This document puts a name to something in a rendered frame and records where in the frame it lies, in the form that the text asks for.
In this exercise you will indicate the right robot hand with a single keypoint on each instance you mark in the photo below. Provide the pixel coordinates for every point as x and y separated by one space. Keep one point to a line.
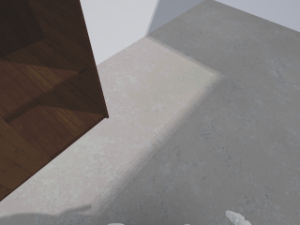
236 218

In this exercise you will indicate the wardrobe door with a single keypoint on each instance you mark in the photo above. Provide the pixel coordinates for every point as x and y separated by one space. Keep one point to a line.
18 158

